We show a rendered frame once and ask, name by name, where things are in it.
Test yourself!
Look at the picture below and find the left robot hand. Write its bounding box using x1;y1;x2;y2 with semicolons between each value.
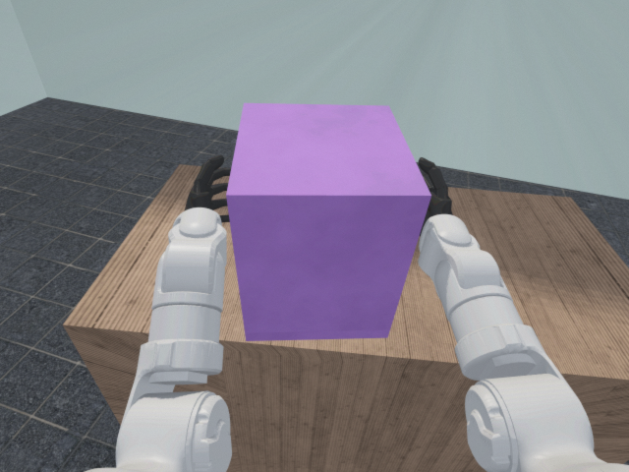
185;155;231;222

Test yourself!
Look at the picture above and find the left robot upper arm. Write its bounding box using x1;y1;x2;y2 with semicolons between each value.
85;390;232;472

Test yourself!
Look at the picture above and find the right robot upper arm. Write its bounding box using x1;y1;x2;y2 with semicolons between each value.
465;374;629;472

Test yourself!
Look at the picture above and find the left robot forearm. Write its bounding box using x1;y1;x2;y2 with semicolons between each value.
116;207;227;466

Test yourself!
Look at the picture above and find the right robot hand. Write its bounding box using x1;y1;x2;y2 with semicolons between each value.
419;157;452;237

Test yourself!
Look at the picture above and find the right robot forearm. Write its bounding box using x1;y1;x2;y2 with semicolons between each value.
418;214;594;449

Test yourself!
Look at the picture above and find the carton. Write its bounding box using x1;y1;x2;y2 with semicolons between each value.
226;103;431;341

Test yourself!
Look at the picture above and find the pedestal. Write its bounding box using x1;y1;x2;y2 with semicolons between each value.
63;164;629;472

